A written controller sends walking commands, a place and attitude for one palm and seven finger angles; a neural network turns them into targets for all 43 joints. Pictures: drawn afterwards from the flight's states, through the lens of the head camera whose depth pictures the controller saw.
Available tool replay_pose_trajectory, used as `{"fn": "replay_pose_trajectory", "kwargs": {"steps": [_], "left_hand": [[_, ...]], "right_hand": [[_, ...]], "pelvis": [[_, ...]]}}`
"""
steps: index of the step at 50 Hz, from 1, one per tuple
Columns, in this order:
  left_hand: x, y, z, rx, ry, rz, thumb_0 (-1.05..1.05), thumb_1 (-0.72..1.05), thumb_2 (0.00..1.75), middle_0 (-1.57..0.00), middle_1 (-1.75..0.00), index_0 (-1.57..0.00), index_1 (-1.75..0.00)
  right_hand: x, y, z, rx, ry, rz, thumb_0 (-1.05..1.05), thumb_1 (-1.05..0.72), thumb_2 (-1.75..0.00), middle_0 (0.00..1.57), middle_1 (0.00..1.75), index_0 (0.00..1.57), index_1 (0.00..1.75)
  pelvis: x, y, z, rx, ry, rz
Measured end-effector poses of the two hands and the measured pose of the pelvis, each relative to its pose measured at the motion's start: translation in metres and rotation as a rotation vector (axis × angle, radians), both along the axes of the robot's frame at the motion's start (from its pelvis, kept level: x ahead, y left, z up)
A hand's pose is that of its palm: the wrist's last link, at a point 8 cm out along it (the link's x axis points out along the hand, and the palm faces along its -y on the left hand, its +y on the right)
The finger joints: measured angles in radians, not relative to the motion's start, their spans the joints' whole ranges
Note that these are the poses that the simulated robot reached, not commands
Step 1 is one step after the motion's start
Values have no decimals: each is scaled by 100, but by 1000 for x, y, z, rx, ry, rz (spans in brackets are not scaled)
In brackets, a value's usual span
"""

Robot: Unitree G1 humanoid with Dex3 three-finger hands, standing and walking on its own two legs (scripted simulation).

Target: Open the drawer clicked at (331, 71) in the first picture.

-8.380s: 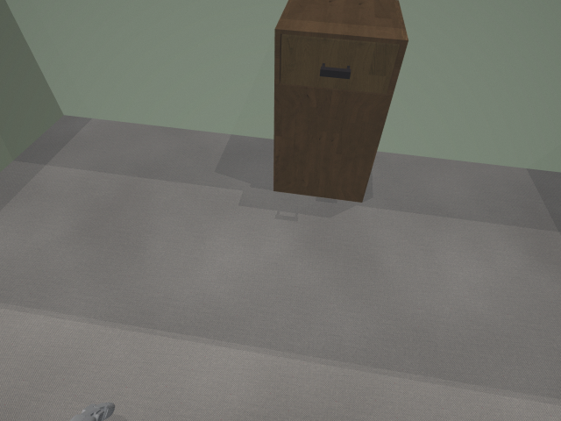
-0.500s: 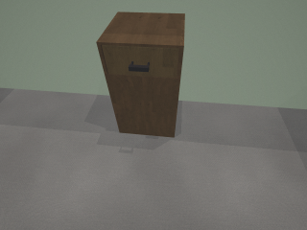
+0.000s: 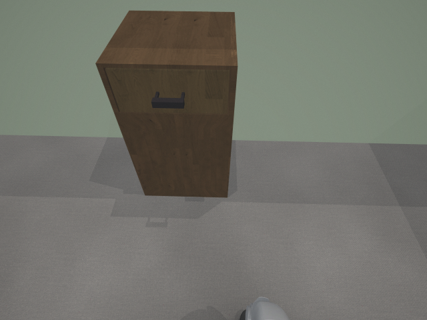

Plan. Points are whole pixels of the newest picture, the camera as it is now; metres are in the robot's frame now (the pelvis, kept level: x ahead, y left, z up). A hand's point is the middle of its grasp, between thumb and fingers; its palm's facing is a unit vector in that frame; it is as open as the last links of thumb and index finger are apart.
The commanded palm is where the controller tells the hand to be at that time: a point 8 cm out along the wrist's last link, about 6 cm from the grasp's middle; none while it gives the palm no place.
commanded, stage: take the last steps up to it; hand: left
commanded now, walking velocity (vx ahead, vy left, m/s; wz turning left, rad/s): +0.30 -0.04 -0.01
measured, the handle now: (169, 98) +0.81 +0.17 -0.07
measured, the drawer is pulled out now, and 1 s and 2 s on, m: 0.00 0.00 0.00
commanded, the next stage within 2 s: come to a stop and stand still in 0.66 s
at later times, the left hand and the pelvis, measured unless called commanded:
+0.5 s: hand out of the picture +0.14 +0.13 -0.16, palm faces +0.12 -0.98 -0.15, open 7.3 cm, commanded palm none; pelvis +0.15 -0.03 +0.01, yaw +2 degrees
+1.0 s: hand (158, 242) +0.33 +0.15 -0.16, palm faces +0.04 -0.97 -0.24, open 7.3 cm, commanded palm none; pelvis +0.28 -0.04 +0.00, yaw +2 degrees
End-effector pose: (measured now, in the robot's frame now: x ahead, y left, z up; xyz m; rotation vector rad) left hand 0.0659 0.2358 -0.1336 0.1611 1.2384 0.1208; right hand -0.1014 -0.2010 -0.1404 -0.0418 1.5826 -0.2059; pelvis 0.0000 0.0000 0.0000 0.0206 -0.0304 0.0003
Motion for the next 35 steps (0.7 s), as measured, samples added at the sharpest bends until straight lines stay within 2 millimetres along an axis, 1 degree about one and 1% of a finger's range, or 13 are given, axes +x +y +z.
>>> {"fn": "replay_pose_trajectory", "kwargs": {"steps": [3, 5, 7, 10, 13, 15, 18, 21, 25, 28, 30, 32, 35], "left_hand": [[54, -16, -5, 24, -84, -35, 1, 91, 90, -20, -29, -20, -30], [76, -26, -7, 35, -129, -31, 0, 91, 90, -20, -29, -20, -30], [83, -34, -4, 31, -130, -17, 0, 91, 90, -20, -29, -20, -30], [83, -47, 1, 21, -89, -3, 0, 91, 90, -20, -29, -20, -30], [82, -47, 7, 36, -57, 25, -1, 94, 90, -20, -29, -20, -30], [80, -47, 9, 32, -32, 33, -1, 95, 90, -20, -30, -20, -30], [76, -50, 8, 15, 4, 54, 0, 94, 90, -20, -30, -20, -30], [72, -52, 5, -10, 38, 86, 0, 93, 90, -20, -29, -20, -30], [63, -52, -2, -47, 99, 138, 0, 92, 90, -20, -29, -20, -30], [57, -47, -10, -73, 160, 176, 0, 91, 90, -20, -30, -20, -30], [56, -42, -16, -86, 207, 185, 0, 91, 90, -20, -30, -20, -30], [62, -38, -15, -87, 245, 168, 1, 91, 90, -20, -29, -20, -30], [86, -29, -9, -77, 254, 137, 1, 91, 90, -20, -29, -20, -30]], "right_hand": [[8, -14, -15, 25, 62, -24, 1, -91, -90, 20, 30, 20, 30], [26, -27, -22, 30, 73, -23, 1, -91, -90, 20, 30, 20, 30], [55, -42, -23, 17, 35, -13, 1, -91, -90, 20, 30, 20, 30], [113, -62, -16, -14, -74, 19, 1, -91, -90, 20, 30, 20, 30], [172, -76, -6, -40, -196, 50, 1, -91, -90, 20, 30, 19, 30], [207, -80, 2, -49, -262, 68, 1, -91, -90, 20, 30, 19, 30], [251, -80, 11, -52, -330, 94, 1, -91, -90, 20, 30, 19, 30], [288, -72, 17, -46, -366, 129, 1, -91, -90, 20, 30, 19, 30], [330, -54, 21, -36, -389, 181, 1, -91, -90, 20, 30, 19, 30], [357, -37, 20, -39, -406, 207, 0, -91, -90, 20, 30, 19, 30], [370, -28, 17, -48, -419, 208, 0, -92, -90, 20, 30, 19, 30], [376, -25, 18, -62, -426, 185, -1, -93, -90, 20, 30, 20, 30], [376, -28, 21, -85, -398, 156, -2, -95, -90, 20, 30, 20, 30]], "pelvis": [[29, -18, -15, 7, -1, -1], [42, -28, -21, 4, -9, -4], [52, -35, -17, -6, -22, 4], [68, -41, -7, -11, -22, 5], [85, -45, 3, -17, -12, 8], [96, -47, 7, -20, -5, 11], [114, -46, 11, -26, 4, 14], [131, -43, 13, -34, 10, 19], [154, -32, 13, -43, 13, 30], [174, -20, 8, -52, 13, 40], [186, -11, 4, -44, 13, 40], [196, -6, 4, -30, 12, 26], [211, -2, 9, -22, 17, 21]]}}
